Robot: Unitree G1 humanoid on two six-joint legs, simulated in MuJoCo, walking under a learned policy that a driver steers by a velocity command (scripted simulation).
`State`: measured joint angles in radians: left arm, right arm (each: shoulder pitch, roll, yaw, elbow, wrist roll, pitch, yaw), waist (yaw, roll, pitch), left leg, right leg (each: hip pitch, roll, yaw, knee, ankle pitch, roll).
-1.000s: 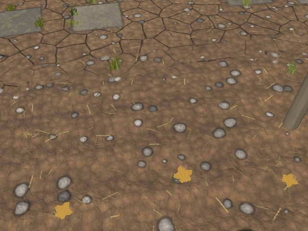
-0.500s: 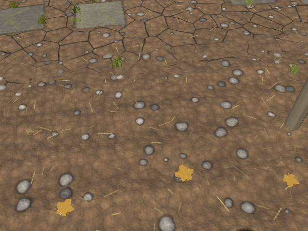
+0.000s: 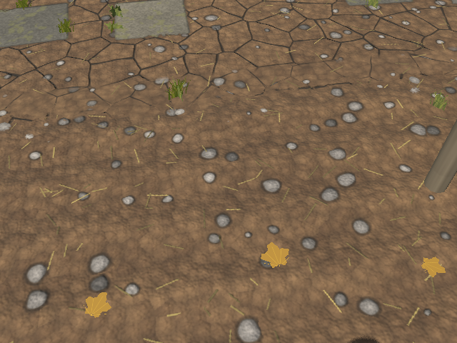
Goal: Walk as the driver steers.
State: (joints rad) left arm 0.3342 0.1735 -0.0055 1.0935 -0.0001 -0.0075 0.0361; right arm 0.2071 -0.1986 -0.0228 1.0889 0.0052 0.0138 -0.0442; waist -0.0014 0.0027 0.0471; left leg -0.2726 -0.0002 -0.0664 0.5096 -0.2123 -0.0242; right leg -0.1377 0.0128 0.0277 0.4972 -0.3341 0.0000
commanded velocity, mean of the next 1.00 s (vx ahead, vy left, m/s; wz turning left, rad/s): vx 0.20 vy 0.00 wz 0.00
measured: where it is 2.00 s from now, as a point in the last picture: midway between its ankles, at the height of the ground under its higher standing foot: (235, 246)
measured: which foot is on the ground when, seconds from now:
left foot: down 0.00-1.00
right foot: down 0.00-0.64, up 0.66-1.00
